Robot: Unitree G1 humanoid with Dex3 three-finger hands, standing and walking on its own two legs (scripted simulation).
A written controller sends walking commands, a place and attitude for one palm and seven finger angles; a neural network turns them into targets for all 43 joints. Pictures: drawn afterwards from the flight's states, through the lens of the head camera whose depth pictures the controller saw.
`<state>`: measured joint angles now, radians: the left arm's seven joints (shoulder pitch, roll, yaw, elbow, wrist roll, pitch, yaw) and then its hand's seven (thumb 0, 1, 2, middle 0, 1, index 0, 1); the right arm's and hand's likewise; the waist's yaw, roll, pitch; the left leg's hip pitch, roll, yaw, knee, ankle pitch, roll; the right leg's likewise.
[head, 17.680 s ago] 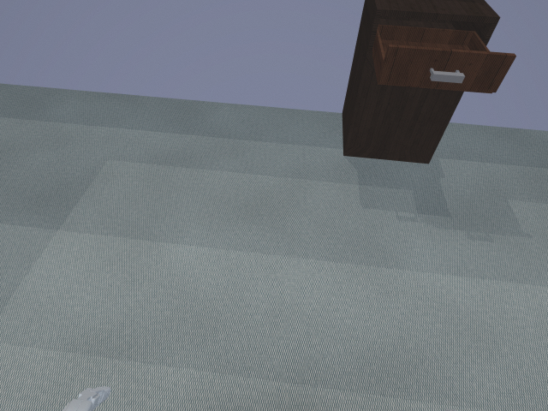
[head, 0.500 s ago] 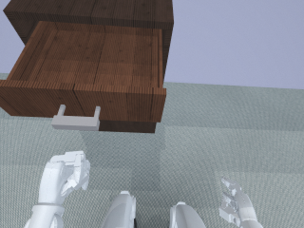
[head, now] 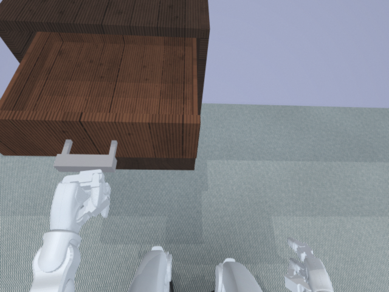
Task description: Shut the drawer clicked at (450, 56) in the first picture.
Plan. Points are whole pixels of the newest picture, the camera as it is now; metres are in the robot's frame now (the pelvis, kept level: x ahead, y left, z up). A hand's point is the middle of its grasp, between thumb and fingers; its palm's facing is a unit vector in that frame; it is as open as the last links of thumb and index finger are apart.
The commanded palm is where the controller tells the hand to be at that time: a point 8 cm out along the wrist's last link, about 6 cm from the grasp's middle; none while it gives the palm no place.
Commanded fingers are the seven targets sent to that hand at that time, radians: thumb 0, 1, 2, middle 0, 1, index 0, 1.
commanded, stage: push the drawer shut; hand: left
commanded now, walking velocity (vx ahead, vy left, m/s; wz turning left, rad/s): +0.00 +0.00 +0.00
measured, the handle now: (88, 153) +0.37 +0.23 +0.03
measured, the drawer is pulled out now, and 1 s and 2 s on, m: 0.25 0.14 0.02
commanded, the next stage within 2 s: none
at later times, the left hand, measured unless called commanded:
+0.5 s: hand (108, 172) +0.34 +0.19 +0.02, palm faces +0.03 -1.00 -0.05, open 3.0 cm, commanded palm +0.33 +0.23 +0.03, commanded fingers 0.00 0.90 0.90 -1.40 -1.60 -1.40 -1.60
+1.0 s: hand (114, 141) +0.41 +0.19 +0.03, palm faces +0.04 -1.00 -0.03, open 3.1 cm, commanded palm +0.39 +0.23 +0.03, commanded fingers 0.00 0.90 0.90 -1.40 -1.60 -1.40 -1.60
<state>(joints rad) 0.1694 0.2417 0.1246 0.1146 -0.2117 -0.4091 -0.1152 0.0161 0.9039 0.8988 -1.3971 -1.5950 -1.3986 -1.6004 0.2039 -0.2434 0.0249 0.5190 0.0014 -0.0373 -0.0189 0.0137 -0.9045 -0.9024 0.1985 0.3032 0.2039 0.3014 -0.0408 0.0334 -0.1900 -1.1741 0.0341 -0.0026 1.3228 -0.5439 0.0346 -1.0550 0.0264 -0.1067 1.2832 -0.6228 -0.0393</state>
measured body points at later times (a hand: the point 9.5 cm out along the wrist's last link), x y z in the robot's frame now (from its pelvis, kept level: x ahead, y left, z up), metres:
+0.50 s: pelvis -0.01 +0.00 +0.00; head +0.10 +0.02 +0.43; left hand +0.33 +0.24 +0.03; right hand +0.14 -0.25 -0.11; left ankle +0.04 +0.10 -0.61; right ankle +0.00 -0.10 -0.61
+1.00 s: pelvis -0.01 +0.01 +0.00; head +0.12 +0.03 +0.43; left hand +0.40 +0.24 +0.03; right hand +0.08 -0.25 -0.11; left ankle +0.04 +0.10 -0.61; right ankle +0.00 -0.10 -0.61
